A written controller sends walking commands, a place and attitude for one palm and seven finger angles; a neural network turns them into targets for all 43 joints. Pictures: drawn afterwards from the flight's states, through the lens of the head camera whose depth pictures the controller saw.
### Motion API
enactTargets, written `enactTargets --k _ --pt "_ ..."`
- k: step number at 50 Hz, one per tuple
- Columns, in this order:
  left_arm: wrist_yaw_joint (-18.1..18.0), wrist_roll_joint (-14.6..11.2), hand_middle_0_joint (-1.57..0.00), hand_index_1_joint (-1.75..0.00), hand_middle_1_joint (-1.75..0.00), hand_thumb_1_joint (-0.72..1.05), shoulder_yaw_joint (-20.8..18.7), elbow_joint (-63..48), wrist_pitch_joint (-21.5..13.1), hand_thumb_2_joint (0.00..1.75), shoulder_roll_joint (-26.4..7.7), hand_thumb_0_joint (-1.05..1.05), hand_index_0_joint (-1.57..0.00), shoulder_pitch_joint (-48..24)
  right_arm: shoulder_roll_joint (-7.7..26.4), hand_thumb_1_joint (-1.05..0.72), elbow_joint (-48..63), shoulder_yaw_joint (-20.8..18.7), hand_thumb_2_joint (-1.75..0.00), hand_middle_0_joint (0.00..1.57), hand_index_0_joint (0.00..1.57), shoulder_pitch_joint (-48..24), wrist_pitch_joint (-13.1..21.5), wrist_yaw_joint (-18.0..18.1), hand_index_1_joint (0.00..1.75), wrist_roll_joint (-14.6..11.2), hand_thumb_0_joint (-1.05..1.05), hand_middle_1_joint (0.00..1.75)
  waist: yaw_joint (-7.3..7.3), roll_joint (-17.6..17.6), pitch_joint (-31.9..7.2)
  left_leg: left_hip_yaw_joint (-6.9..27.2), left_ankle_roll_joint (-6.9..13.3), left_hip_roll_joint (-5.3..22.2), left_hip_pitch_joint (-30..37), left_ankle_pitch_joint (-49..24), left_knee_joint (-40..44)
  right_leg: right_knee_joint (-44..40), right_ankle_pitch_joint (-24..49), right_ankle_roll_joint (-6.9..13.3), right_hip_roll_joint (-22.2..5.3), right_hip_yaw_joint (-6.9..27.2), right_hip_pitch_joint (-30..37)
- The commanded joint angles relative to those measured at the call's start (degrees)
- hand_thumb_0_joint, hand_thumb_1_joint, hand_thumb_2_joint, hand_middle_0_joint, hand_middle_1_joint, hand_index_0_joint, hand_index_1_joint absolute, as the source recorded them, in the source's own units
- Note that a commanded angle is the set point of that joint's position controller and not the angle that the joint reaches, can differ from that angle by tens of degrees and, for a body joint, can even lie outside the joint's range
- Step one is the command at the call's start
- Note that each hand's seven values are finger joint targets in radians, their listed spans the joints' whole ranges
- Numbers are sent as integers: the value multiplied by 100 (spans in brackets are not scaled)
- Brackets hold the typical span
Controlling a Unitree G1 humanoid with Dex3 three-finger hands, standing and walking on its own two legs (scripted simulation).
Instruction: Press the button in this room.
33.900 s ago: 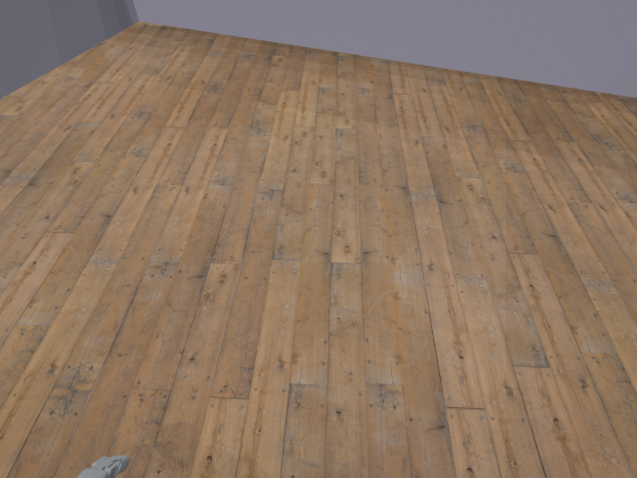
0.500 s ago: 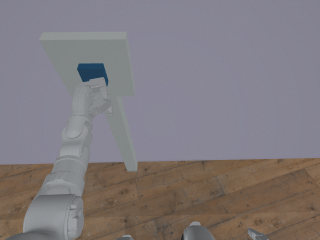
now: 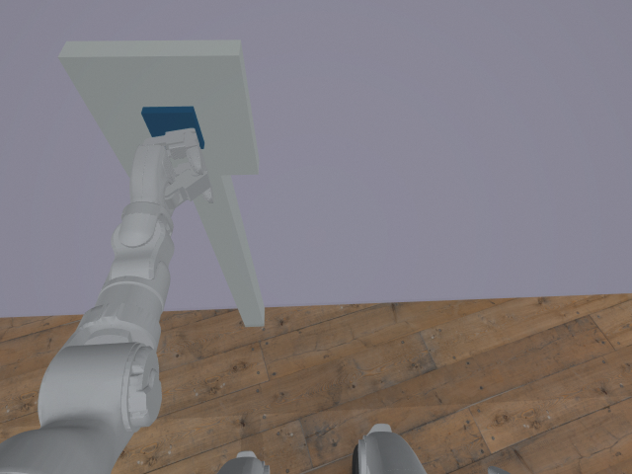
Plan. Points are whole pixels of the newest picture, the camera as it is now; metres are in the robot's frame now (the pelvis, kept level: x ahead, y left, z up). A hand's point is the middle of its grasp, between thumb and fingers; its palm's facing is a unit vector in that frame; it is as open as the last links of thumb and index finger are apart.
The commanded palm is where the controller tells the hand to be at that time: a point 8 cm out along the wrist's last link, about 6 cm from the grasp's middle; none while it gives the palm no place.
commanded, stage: press the button with the knuckle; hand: left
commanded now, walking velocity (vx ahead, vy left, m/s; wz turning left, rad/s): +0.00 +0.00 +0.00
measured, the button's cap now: (175, 124) +0.52 +0.17 +0.12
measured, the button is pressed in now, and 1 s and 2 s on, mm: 8 1 0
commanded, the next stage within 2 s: hold the button down briefly in 0.22 s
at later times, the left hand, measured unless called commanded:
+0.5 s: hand (204, 171) +0.48 +0.13 +0.09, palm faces -0.01 -1.00 -0.04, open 2.9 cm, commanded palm +0.49 +0.17 +0.09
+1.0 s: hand (205, 180) +0.46 +0.13 +0.09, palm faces -0.01 -1.00 -0.02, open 3.0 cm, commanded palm +0.44 +0.18 +0.09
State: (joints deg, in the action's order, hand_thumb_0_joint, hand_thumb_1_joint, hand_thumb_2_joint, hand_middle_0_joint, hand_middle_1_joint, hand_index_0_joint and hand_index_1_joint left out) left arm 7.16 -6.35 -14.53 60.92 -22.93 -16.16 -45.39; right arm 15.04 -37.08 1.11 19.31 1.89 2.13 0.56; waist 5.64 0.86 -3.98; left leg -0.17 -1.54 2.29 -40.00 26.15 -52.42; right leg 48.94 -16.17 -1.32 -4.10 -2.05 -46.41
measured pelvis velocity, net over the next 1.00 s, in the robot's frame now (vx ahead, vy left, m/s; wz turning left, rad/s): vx -0.01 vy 0.00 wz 0.00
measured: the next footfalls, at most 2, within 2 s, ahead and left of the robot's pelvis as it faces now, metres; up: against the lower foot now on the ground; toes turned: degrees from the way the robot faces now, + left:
none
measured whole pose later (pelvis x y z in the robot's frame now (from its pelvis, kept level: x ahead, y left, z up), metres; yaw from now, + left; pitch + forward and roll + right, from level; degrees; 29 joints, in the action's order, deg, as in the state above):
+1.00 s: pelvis -0.01 +0.00 +0.00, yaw +0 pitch +14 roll +0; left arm 5.9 -7.0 -13.7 61.0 -24.0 -16.0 -45.9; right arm 15.7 -36.2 1.4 21.1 1.5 1.3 0.8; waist 5.9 1.2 -4.1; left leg 0.1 -1.4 2.1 -42.2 25.6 -53.4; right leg 49.3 -15.4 -1.3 -4.1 -1.9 -48.3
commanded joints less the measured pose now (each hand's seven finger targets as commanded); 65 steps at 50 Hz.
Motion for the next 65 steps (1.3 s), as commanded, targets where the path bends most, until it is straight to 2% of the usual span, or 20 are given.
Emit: enactTargets --k 1,6,10,16,25,29,31,37,39,40,43,45,47,49,51,53,55,59,60,65 --pt "-133 -59 -130 -150 -150 90 7 -1317 -479 90 -990 0 -130 -3609 875 -90 402 -318 -90 20 20 579 197 36 30 0 0 30 424 83 -2291 32 176 -291 379 -679 873 -478 432 209 382 14 1543" --pt "-215 3 -130 -150 -150 90 120 -1125 -485 90 -969 0 -130 -3987 927 -90 345 -308 -90 20 20 657 224 34 30 25 0 30 559 179 -2308 105 181 -296 368 -413 868 -479 164 213 383 -1 1287" --pt "-252 30 -130 -150 -150 90 -70 -952 -471 90 -1313 0 -130 -4164 992 -90 320 -294 -90 20 20 734 220 59 30 36 0 30 626 -11 -2333 109 221 -309 146 -179 845 -519 -15 190 385 47 1344" --pt "-230 -46 -130 -150 -150 90 83 -884 -403 90 -1215 0 -130 -4425 1016 -90 311 -258 -90 20 20 779 252 97 30 19 0 30 753 89 -2296 113 230 -318 89 111 872 -579 -227 172 374 64 1200" --pt "-269 -8 -130 -150 -150 90 103 -822 -401 90 -1253 0 -130 -4510 1045 -90 316 -248 -90 20 20 840 291 93 30 46 0 30 764 328 -2372 162 217 -333 141 199 865 -530 -308 199 375 23 1040" --pt "-271 -19 -130 -150 -150 90 162 -725 -374 90 -1203 0 -130 -4478 1055 -90 309 -237 -90 20 20 827 292 82 30 31 0 30 798 129 -2202 143 219 -328 -16 338 864 -582 -415 184 375 43 1060" --pt "-280 -15 -130 -150 -150 90 89 -779 -382 90 -1332 0 -130 -4503 1064 -90 327 -232 -90 20 20 820 290 90 30 29 0 30 792 237 -2273 125 223 -334 -21 339 841 -575 -421 177 369 65 1065" --pt "-221 -52 -130 -150 -150 90 42 -738 -371 90 -1165 0 -130 -4106 1034 -90 399 -254 -90 20 20 787 281 35 30 36 0 30 618 100 -2321 116 213 -344 -4 214 856 -551 -340 198 368 29 1222" --pt "-221 -36 -130 -150 -150 90 -107 -906 -398 90 -1325 0 -130 -3981 1039 -90 429 -273 -90 20 20 786 258 19 30 44 0 30 520 116 -2477 93 214 -342 25 67 849 -528 -236 204 369 39 1370" --pt "-209 -18 -130 -150 -150 90 -57 -950 -425 90 -1255 0 -130 -3879 1025 -90 465 -279 -90 20 20 779 250 9 30 51 0 30 497 309 -2502 103 202 -344 146 -39 861 -499 -148 224 375 18 1325" --pt "-202 -61 -130 -150 -150 90 3 -1016 -436 90 -1025 0 -130 -3510 1000 -90 503 -303 -90 20 20 715 206 -37 30 34 0 30 441 46 -2292 87 195 -310 138 -61 898 -531 -132 220 388 -14 1342" --pt "-180 -80 -130 -150 -150 90 -62 -1213 -478 90 -1037 0 -130 -3231 983 -90 584 -323 -90 20 20 698 180 -40 30 26 0 30 302 -15 -2442 52 199 -322 184 -245 925 -531 19 238 396 -6 1621" --pt "-145 -92 -130 -150 -150 90 132 -1354 -452 90 -786 0 -130 -3116 930 -90 591 -323 -90 20 20 624 142 -42 30 2 0 30 316 131 -2314 4 186 -311 262 -274 953 -566 69 224 392 -10 1559" --pt "-153 -105 -130 -150 -150 90 54 -1406 -424 90 -835 0 -130 -2867 928 -90 614 -334 -90 20 20 594 104 -32 30 -12 0 30 267 -75 -2253 -9 198 -305 229 -307 988 -599 108 221 401 -6 1704" --pt "-148 -92 -130 -150 -150 90 83 -1615 -431 90 -811 0 -130 -2758 884 -90 645 -330 -90 20 20 557 90 -23 30 -18 0 30 199 51 -2310 -27 188 -315 303 -457 1011 -578 254 229 391 0 1822" --pt "-141 -124 -130 -150 -150 90 -52 -1737 -408 90 -846 0 -130 -2156 876 -90 709 -362 -90 20 20 514 62 -22 30 -33 0 30 50 -113 -2407 -63 185 -302 389 -734 1019 -561 546 247 406 -16 2031" --pt "-105 -172 -130 -150 -150 90 103 -1945 -366 90 -583 0 -130 -1852 824 -90 790 -357 -90 20 20 444 59 -37 30 -47 0 30 2 -38 -2332 -99 177 -310 450 -911 1043 -570 756 258 408 -19 2132" --pt "-109 -231 -130 -150 -150 90 -65 -2461 -259 90 -638 0 -130 -967 794 -90 924 -392 -90 20 20 347 19 -50 30 -66 0 30 -201 -286 -2367 -185 172 -297 425 -1220 1109 -564 1204 243 392 -2 2561" --pt "-120 -223 -130 -150 -150 90 -103 -2678 -244 90 -684 0 -130 -669 786 -90 982 -392 -90 20 20 315 14 -48 30 -63 0 30 -276 -168 -2427 -194 169 -287 500 -1427 1115 -530 1389 259 394 -2 2644" --pt "-126 -249 -130 -150 -150 90 218 -3525 -72 90 -263 0 -130 289 689 -90 1139 -402 -90 20 20 139 11 -72 30 -107 0 30 -328 -235 -2148 -241 152 -258 653 -1777 1206 -579 1804 251 372 -34 2815"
